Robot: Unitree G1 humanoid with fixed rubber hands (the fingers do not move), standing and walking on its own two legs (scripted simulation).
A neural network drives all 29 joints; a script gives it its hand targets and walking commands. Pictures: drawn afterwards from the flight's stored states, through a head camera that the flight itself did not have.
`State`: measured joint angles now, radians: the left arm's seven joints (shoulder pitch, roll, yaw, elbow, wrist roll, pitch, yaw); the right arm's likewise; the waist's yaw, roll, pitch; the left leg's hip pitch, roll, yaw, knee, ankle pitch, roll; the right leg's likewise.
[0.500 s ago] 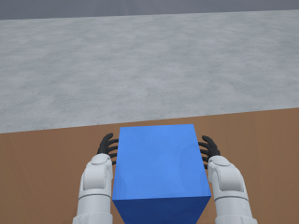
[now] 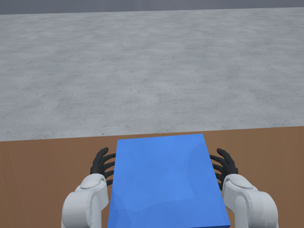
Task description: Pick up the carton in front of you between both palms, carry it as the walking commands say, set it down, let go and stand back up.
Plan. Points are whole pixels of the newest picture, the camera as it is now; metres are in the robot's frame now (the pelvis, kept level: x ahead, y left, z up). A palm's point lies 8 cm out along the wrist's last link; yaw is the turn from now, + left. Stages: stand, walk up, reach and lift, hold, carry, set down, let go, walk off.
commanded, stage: carry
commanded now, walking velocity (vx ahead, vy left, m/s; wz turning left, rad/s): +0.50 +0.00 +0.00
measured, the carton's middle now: (164, 198) +0.23 -0.01 +0.01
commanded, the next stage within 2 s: none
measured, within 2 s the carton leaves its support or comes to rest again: neither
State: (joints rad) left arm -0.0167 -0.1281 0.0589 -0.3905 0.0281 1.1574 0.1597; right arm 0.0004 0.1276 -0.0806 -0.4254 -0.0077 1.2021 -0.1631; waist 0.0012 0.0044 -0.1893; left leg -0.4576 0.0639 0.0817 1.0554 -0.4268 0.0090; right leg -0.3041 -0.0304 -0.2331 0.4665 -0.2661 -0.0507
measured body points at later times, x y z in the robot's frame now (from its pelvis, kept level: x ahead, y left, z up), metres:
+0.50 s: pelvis +0.31 +0.06 +0.01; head +0.30 +0.07 +0.46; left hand +0.57 +0.19 +0.08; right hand +0.54 -0.11 +0.08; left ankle +0.30 +0.13 -0.74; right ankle +0.31 -0.09 -0.66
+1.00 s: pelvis +0.66 +0.00 +0.01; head +0.67 -0.01 +0.46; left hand +0.92 +0.16 +0.08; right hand +0.93 -0.14 +0.07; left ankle +0.65 +0.14 -0.65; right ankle +0.65 -0.08 -0.74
